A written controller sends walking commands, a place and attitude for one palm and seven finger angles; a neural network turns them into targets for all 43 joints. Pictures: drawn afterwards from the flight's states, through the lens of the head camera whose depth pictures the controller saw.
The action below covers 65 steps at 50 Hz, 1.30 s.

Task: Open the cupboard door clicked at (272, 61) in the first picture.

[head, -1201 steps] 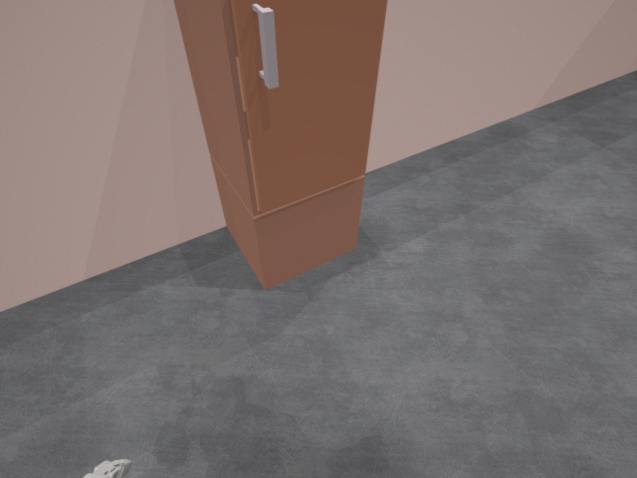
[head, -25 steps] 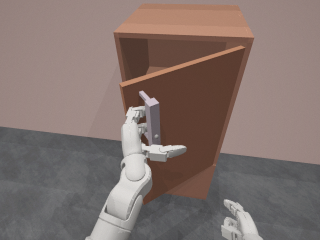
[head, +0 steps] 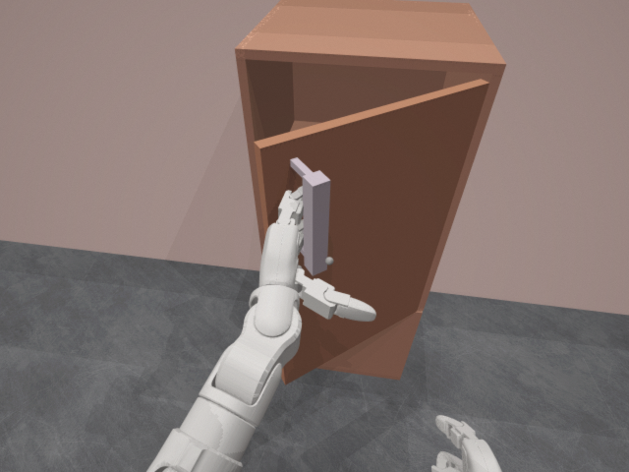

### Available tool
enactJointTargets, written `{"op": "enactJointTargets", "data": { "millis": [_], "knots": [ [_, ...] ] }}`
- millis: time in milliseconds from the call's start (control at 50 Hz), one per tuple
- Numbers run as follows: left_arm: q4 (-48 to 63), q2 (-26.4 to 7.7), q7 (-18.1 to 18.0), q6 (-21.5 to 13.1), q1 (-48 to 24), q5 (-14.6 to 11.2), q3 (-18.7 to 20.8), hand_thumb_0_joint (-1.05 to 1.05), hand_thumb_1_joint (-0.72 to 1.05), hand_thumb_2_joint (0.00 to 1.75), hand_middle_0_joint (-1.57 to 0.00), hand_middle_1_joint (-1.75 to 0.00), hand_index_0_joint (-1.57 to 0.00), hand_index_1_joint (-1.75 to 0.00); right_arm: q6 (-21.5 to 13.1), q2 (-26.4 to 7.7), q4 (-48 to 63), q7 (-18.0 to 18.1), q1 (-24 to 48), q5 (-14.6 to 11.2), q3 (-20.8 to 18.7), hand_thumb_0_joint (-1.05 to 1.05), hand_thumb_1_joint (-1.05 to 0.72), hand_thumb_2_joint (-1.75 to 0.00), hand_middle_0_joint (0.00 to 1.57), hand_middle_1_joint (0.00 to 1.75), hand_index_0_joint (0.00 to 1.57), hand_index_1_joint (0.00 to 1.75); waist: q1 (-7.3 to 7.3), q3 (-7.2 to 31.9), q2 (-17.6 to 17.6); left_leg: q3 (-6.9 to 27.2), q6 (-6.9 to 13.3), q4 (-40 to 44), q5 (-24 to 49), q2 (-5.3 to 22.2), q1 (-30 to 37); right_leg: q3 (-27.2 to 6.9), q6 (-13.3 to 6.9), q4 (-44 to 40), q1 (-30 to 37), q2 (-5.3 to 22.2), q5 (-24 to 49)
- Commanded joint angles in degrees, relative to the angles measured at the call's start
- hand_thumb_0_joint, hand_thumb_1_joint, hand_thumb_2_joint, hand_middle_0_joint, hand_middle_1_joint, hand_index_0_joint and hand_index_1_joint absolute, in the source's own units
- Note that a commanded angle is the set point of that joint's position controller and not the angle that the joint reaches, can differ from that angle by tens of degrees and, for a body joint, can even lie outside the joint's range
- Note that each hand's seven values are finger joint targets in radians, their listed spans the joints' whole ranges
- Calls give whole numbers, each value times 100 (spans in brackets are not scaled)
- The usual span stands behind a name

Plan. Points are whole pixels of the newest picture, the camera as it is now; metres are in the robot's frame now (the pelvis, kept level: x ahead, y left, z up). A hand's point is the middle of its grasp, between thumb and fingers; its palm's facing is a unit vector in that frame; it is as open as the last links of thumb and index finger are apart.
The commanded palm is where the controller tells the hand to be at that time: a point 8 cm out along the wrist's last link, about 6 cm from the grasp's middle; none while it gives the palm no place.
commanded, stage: slide the hand sideways off the handle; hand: left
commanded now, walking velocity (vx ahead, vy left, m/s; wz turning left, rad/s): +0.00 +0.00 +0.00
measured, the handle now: (307, 217) +0.39 +0.05 +0.15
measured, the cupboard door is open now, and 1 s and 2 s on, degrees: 40 41 41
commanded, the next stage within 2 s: draw the hand back to the body in 1.08 s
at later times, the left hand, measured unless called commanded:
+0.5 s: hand (313, 277) +0.30 +0.03 +0.15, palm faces -0.15 -0.99 -0.01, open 16.4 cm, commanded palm +0.26 +0.09 +0.15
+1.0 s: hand (261, 309) +0.25 +0.08 +0.14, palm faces -0.09 -1.00 -0.05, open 16.3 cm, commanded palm +0.22 +0.14 +0.15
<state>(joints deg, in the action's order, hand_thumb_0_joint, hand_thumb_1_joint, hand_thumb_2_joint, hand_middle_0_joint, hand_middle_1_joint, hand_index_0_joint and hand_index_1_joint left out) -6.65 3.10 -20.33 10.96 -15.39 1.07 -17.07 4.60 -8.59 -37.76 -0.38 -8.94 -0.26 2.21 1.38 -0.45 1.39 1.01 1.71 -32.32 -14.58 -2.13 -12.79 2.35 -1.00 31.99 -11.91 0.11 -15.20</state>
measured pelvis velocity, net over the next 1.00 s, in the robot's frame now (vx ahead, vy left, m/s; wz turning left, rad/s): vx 0.06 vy -0.02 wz -0.01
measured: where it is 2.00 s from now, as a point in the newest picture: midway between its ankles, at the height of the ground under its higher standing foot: outside the picture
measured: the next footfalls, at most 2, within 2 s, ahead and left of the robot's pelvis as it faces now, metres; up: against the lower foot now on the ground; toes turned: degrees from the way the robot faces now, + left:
none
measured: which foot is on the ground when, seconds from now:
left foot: down 0.00-1.00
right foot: down 0.00-1.00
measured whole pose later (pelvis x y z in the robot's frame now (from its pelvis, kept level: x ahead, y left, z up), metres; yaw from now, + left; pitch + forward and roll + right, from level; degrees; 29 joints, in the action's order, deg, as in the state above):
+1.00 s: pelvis +0.06 -0.02 +0.00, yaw -1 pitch -2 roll +0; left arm 30.5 -9.8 5.8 9.5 25.2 -9.9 -3.1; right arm -1.4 -12.3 -28.1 1.7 -11.7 -2.1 4.0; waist 2.6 4.1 3.5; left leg 1.3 -0.1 -33.6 -20.2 0.1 -11.4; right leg 2.5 -2.6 32.7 -10.5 -2.1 -20.3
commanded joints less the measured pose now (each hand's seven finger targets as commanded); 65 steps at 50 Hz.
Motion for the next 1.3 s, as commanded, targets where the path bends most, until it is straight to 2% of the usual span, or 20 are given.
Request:
{"op": "enactJointTargets", "data": {
  "millis": [0,60,100,140,220,300,360,480,540,680,840,860,880,920,960,1080,1140,1240,1260,1280],
  "knots": [
    [1403,425,1697,-848,-2874,-468,-594,0,-50,30,-15,-30,-15,-30,-410,-595,1197,241,888,-155,-63,0,-90,-90,20,30,20,30,-398,1199,-86,238,-18,659,-46,213,764,74,-194,-522,-333,-29,111],
    [1188,566,1664,-632,-2524,-996,-195,0,-50,30,-15,-30,-15,-30,-581,-594,1229,240,1070,-235,-29,0,-90,-90,20,30,20,30,-211,897,-191,356,-104,842,-560,247,476,186,-158,-497,-376,-93,-180],
    [1309,559,1514,-547,-2246,-1118,-13,0,-50,30,-15,-30,-15,-30,-667,-633,1265,189,1086,-228,-41,0,-90,-90,20,30,20,30,-122,913,-470,361,-111,880,-617,255,332,225,-122,-453,-324,-104,-226],
    [1410,332,1357,-522,-1969,-1019,219,0,-50,30,-15,-30,-15,-30,-680,-660,1285,136,1074,-199,-75,0,-90,-90,20,30,20,30,-62,930,-758,258,-86,817,-540,248,275,179,-100,-543,-299,-95,-314],
    [1796,50,1194,-637,-1653,-643,280,0,-50,30,-15,-30,-15,-30,-614,-676,1388,46,985,-138,-109,0,-90,-90,20,30,20,30,-51,966,-721,109,-53,724,-330,257,314,71,-104,-618,-283,-59,-297],
    [2167,-386,1260,-579,-1221,-526,528,0,-50,30,-15,-30,-15,-30,-484,-653,1518,46,1052,-109,-68,0,-90,-90,20,30,20,30,35,975,-441,-37,-31,641,-149,224,384,-47,-119,-810,-148,-18,-297],
    [2370,-690,1377,-437,-653,-571,806,0,-50,30,-15,-30,-15,-30,-393,-642,1591,80,1123,-114,-38,0,-90,-90,20,30,20,30,119,858,-393,-98,-25,592,34,208,413,-113,-116,-1000,-66,-7,-247],
    [3110,-853,1621,-232,339,-809,1024,0,-50,30,-15,-30,-15,-30,-353,-642,1753,143,1218,-128,15,0,-90,-90,20,30,20,30,125,777,-452,-164,-1,563,362,215,561,-156,-59,-1144,28,0,77],
    [3761,-789,1744,-268,766,-788,848,0,-50,30,-15,-30,-15,-30,-424,-672,1842,115,1104,-126,1,0,-90,-90,20,30,20,30,75,923,-303,-140,11,522,699,215,667,-107,-62,-928,96,-30,658],
    [4360,-1214,2018,-324,1831,-784,1186,0,-50,30,-15,-30,-15,-30,-512,-748,1917,139,895,-120,-12,0,-90,-90,20,30,20,30,31,909,-332,-130,41,395,1019,227,638,-34,-26,-704,75,-55,1257],
    [5029,-1360,2469,-491,2869,-1020,1361,0,-50,30,-15,-30,-15,-30,-810,-808,2009,178,677,-159,-26,0,-90,-90,20,30,20,30,43,980,-184,-122,54,179,1401,223,600,34,18,-419,39,-62,1938],
    [4920,-1572,2484,-487,3080,-1064,1605,0,-50,30,-15,-30,-15,-30,-837,-836,1967,196,623,-168,-36,0,-90,-90,20,30,20,30,64,817,-225,-109,38,166,1357,245,517,26,7,-440,21,-59,1878],
    [5040,-1541,2530,-506,3114,-1076,1594,0,-50,30,-15,-30,-15,-30,-867,-829,1999,202,657,-167,-28,0,-90,-90,20,30,20,30,73,885,-128,-124,45,167,1310,225,515,19,14,-424,21,-45,1836],
    [4958,-1602,2615,-502,3365,-1122,1725,0,-50,30,-15,-30,-15,-30,-927,-839,1992,236,565,-162,-26,0,-90,-90,20,30,20,30,59,801,-383,-114,74,92,1354,214,435,-13,56,-422,-18,-43,2009],
    [5035,-1826,2682,-555,3655,-1199,2029,0,-50,30,-15,-30,-15,-30,-989,-867,1979,250,526,-173,-60,0,-90,-90,20,30,20,30,118,848,-371,-126,61,27,1411,223,412,-31,49,-398,45,-30,2104],
    [5310,-1654,2871,-764,3320,-1373,1822,0,-50,30,-15,-30,-15,-30,-1342,-893,1973,297,466,-202,-62,0,-90,-90,20,30,20,30,-10,673,-80,-61,61,-55,1107,203,362,-27,78,-431,-291,-13,1616],
    [5257,-1641,2914,-877,3537,-1380,1784,0,-50,30,-15,-30,-15,-30,-1497,-920,1945,314,362,-204,-92,0,-90,-90,20,30,20,30,5,782,-250,-31,67,-107,1062,185,310,-24,85,-381,-306,-19,1551],
    [4832,-2047,2808,-815,3562,-1340,2353,0,-50,30,-15,-30,-15,-30,-1516,-922,1848,350,422,-186,-80,0,-90,-90,20,30,20,30,117,566,-344,-43,54,-57,685,175,17,-137,69,-521,-318,27,912],
    [4728,-2292,2767,-789,3653,-1354,2618,0,-50,30,-15,-30,-15,-30,-1494,-942,1813,361,464,-191,-94,0,-90,-90,20,30,20,30,174,560,-361,-43,43,-65,642,187,-27,-176,50,-567,-279,35,774],
    [4836,-2119,2775,-783,3413,-1363,2488,0,-50,30,-15,-30,-15,-30,-1488,-911,1842,358,528,-198,-67,0,-90,-90,20,30,20,30,148,650,-172,-66,41,-26,613,167,26,-174,44,-559,-256,59,703]
  ]
}}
